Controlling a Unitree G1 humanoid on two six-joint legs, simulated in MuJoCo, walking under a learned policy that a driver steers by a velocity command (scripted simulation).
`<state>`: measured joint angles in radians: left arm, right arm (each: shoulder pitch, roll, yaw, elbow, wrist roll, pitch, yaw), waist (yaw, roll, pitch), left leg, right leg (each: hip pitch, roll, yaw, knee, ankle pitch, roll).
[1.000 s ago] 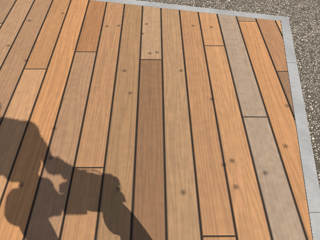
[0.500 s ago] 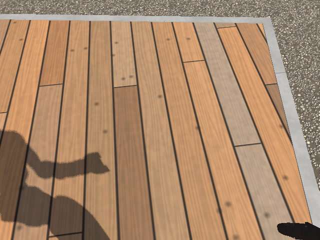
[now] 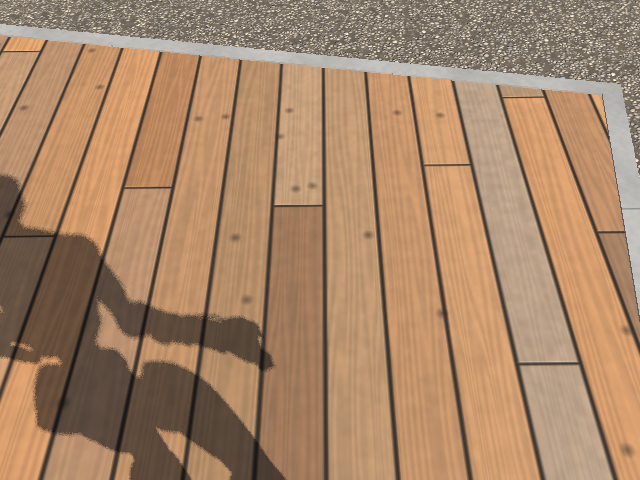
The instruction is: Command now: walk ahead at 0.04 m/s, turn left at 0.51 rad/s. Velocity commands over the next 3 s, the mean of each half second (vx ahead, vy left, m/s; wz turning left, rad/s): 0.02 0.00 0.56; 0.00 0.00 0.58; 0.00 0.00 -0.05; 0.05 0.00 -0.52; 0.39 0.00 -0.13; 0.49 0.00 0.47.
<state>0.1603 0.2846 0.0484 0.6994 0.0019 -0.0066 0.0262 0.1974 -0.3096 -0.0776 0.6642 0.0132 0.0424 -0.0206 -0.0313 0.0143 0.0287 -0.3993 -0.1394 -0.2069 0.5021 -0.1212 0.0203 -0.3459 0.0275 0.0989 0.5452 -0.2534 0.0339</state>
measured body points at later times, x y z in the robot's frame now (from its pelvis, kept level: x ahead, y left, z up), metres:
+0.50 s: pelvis +0.00 +0.02 +0.00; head +0.02 +0.06 +0.45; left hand +0.05 +0.34 -0.11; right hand +0.24 -0.19 -0.07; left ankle -0.03 +0.12 -0.73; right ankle +0.02 -0.13 -0.68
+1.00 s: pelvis +0.00 +0.01 +0.01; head +0.04 +0.00 +0.46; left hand -0.02 +0.33 -0.06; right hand +0.30 -0.15 -0.09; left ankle -0.09 +0.11 -0.65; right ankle +0.08 -0.08 -0.73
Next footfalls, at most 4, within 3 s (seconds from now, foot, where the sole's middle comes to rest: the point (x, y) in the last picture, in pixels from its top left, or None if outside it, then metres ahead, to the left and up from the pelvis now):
0.42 left None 0.01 0.14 -0.77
0.86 right None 0.09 -0.04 -0.77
1.20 left None -0.06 0.16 -0.77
2.12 left None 0.07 0.19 -0.77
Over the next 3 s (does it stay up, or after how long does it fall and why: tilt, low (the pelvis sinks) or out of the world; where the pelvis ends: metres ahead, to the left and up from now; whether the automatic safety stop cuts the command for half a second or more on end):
stays up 0.45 0.14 -0.02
